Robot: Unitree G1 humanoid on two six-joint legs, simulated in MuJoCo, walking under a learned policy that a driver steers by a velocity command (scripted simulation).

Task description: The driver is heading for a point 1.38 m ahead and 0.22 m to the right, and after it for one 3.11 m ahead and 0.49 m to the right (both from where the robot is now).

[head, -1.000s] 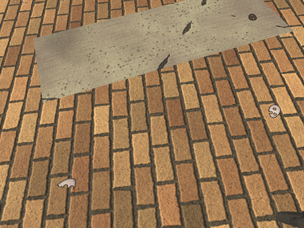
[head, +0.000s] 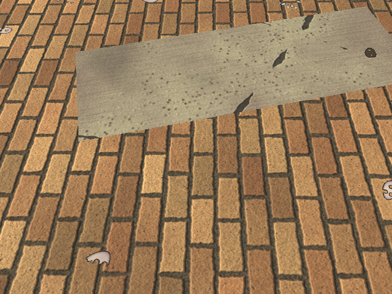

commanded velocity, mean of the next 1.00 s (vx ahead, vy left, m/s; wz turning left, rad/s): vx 0.02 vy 0.00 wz -0.35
